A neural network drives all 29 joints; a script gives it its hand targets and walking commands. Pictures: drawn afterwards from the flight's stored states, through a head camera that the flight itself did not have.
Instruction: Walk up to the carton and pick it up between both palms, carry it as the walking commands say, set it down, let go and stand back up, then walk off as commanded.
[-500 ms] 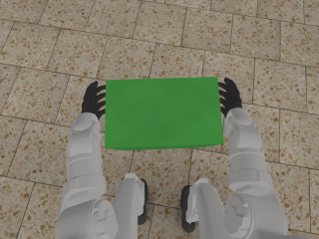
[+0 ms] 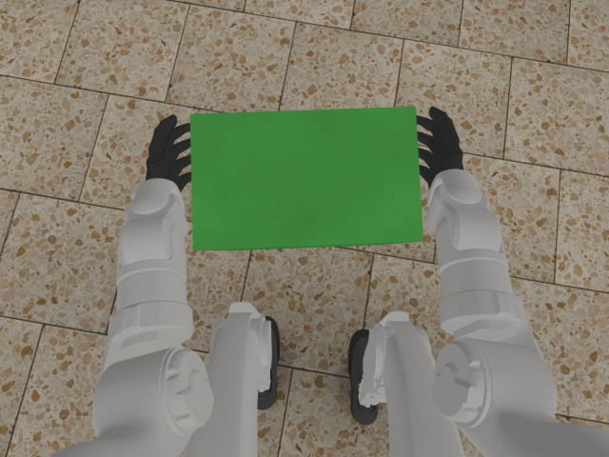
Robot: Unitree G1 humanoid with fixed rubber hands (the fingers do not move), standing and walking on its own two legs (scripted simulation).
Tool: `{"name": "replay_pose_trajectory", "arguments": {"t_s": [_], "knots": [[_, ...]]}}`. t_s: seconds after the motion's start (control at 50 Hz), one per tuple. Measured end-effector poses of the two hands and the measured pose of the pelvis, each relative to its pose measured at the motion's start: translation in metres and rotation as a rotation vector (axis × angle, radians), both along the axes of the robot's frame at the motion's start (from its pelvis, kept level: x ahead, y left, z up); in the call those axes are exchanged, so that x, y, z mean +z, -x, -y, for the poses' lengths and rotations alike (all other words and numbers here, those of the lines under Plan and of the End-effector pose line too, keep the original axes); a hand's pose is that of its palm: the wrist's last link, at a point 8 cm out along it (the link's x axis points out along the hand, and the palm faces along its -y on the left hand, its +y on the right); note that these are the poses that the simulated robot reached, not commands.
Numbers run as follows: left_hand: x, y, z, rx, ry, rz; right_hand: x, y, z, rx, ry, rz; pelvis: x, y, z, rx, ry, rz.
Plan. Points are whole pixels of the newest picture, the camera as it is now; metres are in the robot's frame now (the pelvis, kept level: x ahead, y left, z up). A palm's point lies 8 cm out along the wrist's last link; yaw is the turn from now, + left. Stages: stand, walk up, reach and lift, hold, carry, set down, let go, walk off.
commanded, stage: set down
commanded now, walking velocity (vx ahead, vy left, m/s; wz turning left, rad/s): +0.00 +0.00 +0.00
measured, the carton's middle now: (305, 194) +0.45 +0.04 -0.17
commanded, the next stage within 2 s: none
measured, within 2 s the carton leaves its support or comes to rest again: neither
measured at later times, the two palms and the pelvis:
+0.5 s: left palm (186, 185) +0.46 +0.22 -0.18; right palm (416, 177) +0.49 -0.12 -0.17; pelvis -0.02 +0.00 -0.07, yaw +0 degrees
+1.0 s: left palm (200, 188) +0.48 +0.23 -0.26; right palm (398, 180) +0.51 -0.12 -0.26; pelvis -0.02 +0.00 -0.13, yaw +0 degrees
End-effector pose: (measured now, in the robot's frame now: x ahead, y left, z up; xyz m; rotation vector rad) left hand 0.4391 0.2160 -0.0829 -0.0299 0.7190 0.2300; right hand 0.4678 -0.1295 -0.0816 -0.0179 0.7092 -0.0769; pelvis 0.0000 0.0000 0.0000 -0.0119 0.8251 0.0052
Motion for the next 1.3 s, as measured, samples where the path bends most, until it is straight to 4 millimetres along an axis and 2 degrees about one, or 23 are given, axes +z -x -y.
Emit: {"name": "replay_pose_trajectory", "arguments": {"t_s": [0.48, 1.14, 1.22, 1.3], "knots": [[-0.089, -0.021, -0.005, -0.009, -0.01, -0.001, -0.089, -0.02, -0.005, 0.002, 0.004, 0.005, -0.068, 0.019, -0.002, 0.009, 0.002, -0.036], [-0.207, -0.046, -0.01, -0.037, -0.025, -0.028, -0.204, -0.048, -0.01, 0.022, 0.026, -0.014, -0.144, 0.019, -0.003, 0.006, 0.001, 0.027], [-0.216, -0.051, -0.013, -0.051, -0.036, -0.037, -0.218, -0.049, -0.012, 0.026, 0.026, -0.021, -0.152, 0.019, -0.002, 0.009, 0.0, 0.044], [-0.219, -0.055, -0.015, -0.037, -0.04, -0.026, -0.224, -0.05, -0.015, 0.025, 0.02, -0.011, -0.158, 0.018, -0.002, 0.012, 0.0, 0.06]]}}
